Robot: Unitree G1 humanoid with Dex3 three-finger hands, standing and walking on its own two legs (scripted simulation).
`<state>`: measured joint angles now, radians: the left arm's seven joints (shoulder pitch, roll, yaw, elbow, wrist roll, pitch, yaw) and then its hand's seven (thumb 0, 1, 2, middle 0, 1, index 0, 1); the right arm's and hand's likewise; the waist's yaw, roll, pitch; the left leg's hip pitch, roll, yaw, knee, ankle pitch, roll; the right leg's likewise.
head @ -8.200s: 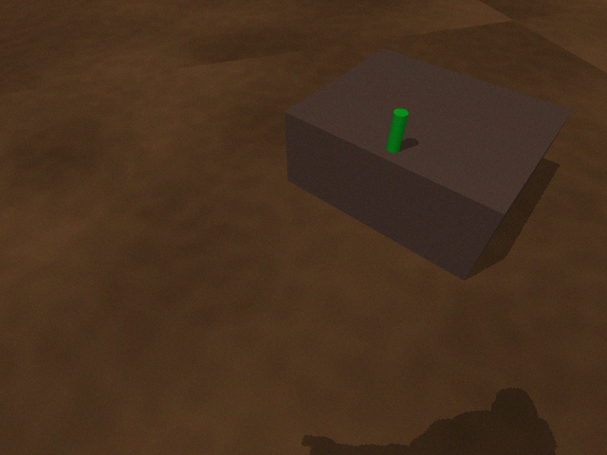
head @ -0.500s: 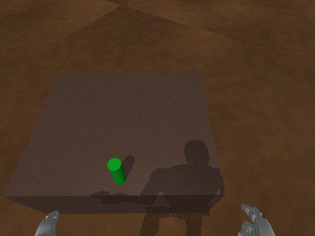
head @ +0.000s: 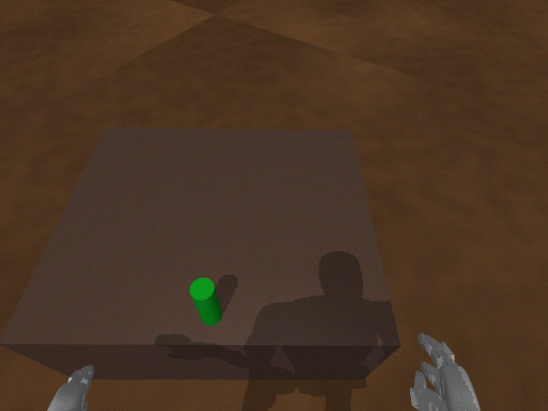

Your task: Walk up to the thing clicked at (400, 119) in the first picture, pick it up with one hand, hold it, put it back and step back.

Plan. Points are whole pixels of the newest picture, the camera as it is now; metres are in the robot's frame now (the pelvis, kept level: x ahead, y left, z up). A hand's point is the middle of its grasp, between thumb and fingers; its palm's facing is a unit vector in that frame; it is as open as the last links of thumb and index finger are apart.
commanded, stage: go down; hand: left
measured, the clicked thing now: (207, 303) +0.39 +0.15 -0.26
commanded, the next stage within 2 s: none
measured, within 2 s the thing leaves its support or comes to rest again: neither
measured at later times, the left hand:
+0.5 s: hand out of the picture +0.14 +0.26 -0.07, palm faces +0.12 -0.94 -0.33, open 17.3 cm
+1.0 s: hand (65, 325) +0.26 +0.31 -0.02, palm faces +0.14 -0.97 -0.18, open 17.3 cm
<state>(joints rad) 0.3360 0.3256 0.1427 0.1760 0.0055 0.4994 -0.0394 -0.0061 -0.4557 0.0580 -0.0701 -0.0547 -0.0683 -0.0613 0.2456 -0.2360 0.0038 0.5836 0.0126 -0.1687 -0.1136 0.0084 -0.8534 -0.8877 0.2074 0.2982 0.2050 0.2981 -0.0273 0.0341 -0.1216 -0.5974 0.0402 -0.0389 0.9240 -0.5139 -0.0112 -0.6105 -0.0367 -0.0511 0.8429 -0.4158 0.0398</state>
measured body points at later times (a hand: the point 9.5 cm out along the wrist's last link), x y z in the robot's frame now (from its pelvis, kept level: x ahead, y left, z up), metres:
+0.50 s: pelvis -0.03 +0.00 -0.02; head +0.00 +0.01 +0.43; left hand +0.14 +0.31 -0.05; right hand +0.14 -0.26 -0.08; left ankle -0.03 +0.12 -0.69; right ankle +0.00 -0.15 -0.69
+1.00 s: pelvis -0.03 +0.00 -0.01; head +0.02 +0.01 +0.44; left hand +0.25 +0.37 -0.01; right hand +0.07 -0.28 -0.09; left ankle -0.03 +0.12 -0.69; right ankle +0.00 -0.15 -0.69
